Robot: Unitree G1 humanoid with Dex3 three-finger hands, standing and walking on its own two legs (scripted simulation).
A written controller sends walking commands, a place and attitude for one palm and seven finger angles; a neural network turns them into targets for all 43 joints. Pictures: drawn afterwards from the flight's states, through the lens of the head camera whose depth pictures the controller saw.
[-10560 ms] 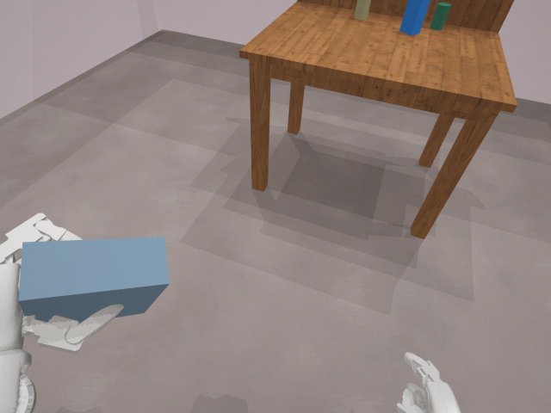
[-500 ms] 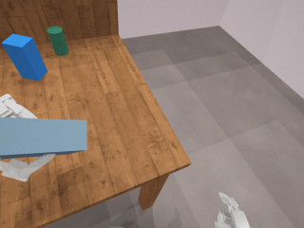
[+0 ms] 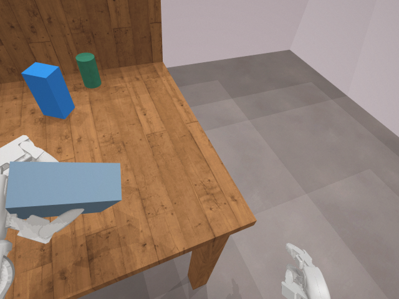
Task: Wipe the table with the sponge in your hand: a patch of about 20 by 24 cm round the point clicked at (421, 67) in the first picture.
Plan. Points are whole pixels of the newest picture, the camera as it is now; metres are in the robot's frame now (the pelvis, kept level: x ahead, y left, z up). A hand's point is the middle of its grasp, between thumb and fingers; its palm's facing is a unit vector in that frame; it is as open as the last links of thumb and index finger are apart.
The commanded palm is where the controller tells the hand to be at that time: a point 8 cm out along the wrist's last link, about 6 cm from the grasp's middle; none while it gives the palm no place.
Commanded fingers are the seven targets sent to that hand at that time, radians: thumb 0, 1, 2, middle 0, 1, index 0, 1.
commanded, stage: look again from close up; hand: left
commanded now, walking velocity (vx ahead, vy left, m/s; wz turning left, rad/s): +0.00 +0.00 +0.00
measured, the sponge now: (81, 191) +0.23 +0.21 +0.14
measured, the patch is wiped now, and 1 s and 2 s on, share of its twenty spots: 0.00 0.00 0.00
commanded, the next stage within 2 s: shuffle to correct the standing spot in 0.24 s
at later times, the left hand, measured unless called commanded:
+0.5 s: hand (65, 195) +0.22 +0.23 +0.16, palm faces +0.35 -0.85 -0.38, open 9.3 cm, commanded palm +0.16 +0.26 +0.18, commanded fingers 0.00 0.10 1.30 -1.20 -1.60 -1.20 -1.60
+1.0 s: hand (70, 218) +0.18 +0.20 +0.17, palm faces +0.32 -0.84 -0.44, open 9.3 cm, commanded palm +0.12 +0.24 +0.18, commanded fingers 0.00 0.10 1.30 -1.20 -1.60 -1.20 -1.60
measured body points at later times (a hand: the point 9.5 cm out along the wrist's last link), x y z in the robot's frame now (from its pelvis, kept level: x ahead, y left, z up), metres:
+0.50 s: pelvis -0.01 -0.02 +0.00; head +0.01 +0.00 +0.45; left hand +0.19 +0.27 +0.18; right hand +0.16 -0.25 -0.07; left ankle +0.03 +0.07 -0.74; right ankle +0.00 -0.16 -0.74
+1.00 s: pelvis -0.04 -0.04 -0.01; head +0.02 -0.01 +0.43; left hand +0.16 +0.24 +0.19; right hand +0.13 -0.28 -0.09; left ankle +0.03 +0.07 -0.74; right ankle +0.00 -0.16 -0.74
